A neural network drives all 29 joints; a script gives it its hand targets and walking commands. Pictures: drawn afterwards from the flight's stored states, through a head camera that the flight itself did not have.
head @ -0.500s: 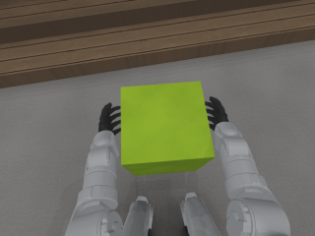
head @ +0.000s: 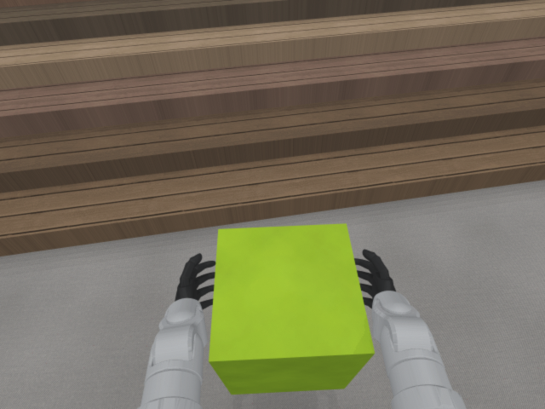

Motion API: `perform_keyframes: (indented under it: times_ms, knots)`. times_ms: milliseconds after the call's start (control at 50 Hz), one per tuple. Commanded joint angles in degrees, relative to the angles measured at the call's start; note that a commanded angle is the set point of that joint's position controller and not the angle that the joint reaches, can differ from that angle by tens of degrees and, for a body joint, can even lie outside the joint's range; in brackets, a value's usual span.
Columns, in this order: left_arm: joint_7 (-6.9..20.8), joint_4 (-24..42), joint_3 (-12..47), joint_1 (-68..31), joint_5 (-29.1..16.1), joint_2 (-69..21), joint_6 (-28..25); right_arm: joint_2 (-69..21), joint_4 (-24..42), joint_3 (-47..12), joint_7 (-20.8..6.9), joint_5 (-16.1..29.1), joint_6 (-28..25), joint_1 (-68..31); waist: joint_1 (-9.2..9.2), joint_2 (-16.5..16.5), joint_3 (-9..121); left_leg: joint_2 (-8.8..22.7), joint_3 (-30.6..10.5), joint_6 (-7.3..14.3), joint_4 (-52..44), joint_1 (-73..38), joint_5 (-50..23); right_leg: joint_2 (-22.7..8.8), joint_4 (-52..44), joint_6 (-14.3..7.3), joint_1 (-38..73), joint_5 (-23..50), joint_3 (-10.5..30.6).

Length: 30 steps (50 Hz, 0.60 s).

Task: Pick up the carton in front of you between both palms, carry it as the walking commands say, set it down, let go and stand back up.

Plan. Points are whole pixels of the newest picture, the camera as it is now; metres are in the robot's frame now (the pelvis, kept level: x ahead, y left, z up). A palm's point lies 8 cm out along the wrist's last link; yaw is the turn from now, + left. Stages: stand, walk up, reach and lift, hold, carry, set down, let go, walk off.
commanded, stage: reach and lift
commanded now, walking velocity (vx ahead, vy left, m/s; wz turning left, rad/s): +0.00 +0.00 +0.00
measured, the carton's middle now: (285, 314) +0.31 +0.00 -0.08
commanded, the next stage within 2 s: hold in 1.16 s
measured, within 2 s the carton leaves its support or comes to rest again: neither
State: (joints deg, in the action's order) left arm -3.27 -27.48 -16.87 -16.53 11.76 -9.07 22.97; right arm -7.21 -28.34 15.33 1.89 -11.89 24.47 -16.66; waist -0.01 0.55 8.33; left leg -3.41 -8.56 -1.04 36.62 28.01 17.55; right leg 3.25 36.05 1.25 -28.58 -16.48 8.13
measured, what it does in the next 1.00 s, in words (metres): stands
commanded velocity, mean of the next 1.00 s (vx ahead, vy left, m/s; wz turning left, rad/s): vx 0.00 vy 0.00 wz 0.00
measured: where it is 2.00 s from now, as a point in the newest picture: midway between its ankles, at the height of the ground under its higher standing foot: outside the picture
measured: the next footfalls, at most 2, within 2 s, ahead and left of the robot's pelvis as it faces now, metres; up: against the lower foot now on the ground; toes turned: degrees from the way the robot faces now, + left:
none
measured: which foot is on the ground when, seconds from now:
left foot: down 0.00-1.00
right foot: down 0.00-1.00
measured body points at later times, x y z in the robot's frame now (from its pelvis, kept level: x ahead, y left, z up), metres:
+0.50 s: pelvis -0.01 +0.00 +0.02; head -0.04 +0.00 +0.46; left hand +0.30 +0.15 +0.04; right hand +0.29 -0.15 +0.03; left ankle +0.01 +0.13 -0.72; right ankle +0.01 -0.13 -0.72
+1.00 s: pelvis +0.00 +0.00 +0.02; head -0.03 +0.00 +0.47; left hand +0.31 +0.15 +0.05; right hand +0.30 -0.15 +0.04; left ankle +0.01 +0.13 -0.72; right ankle +0.01 -0.13 -0.72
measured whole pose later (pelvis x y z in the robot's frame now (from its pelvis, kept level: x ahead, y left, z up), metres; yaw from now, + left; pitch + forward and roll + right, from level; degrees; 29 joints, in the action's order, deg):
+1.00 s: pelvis +0.00 +0.00 +0.02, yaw +0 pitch -4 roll +0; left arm -0.1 -18.3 -14.0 -15.7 16.4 -8.9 37.8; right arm -8.6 -17.7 12.8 0.4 -15.9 39.3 -14.5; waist 0.1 0.2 0.9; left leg -2.1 -8.3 -0.7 21.8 5.2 12.2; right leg 2.1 21.1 0.8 -5.6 -11.1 7.7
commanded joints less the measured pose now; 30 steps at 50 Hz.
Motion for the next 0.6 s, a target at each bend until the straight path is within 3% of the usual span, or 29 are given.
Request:
perform_keyframes:
  times_ms: [0, 80, 260, 380, 580]
  knots:
    - [15.21, -0.76, 35.44, -23.44, -9.36, -58.02, 3.12, -57.07, 3.92, -35.01, -14.28, 10.45, 1.07, -26.70, -0.02, -0.40, 18.13, -2.39, 3.69, -0.51, -8.02, -14.21, -21.37, 2.59, -7.17, -0.23, 18.51, 20.92, -3.65]
    - [15.83, 2.59, 36.15, -21.11, -9.82, -57.46, 6.96, -56.25, 7.88, -35.93, -14.44, 10.85, 4.90, -24.72, 0.18, 0.16, 12.34, -2.05, 3.61, -0.56, -12.22, -18.72, -21.14, 2.30, -11.32, -0.21, 21.79, 19.89, -3.81]
    - [17.72, 0.24, 29.78, -26.74, -7.22, -56.22, 10.45, -55.58, 5.71, -29.57, -16.01, 8.42, 8.74, -29.98, 0.23, 0.06, 1.89, -1.34, 4.28, 0.27, -15.31, -16.95, -6.37, 1.89, -14.34, -1.17, 20.51, 5.25, -4.80]
    - [18.23, 0.94, 30.59, -32.02, -7.78, -57.75, 10.29, -57.55, 6.39, -30.93, -16.61, 9.14, 8.61, -35.57, 0.04, -0.25, 6.09, -1.44, 4.73, 0.55, -14.51, -18.29, -6.39, 1.78, -13.54, -0.97, 22.17, 5.37, -5.01]
    - [18.23, 1.83, 30.27, -30.91, -7.26, -55.90, 11.27, -56.92, 6.81, -30.56, -16.06, 8.56, 9.73, -33.65, 0.04, -0.65, 6.51, -1.89, 5.19, 0.39, -15.52, -20.14, -9.35, 1.79, -14.93, -0.41, 24.52, 9.07, -4.81]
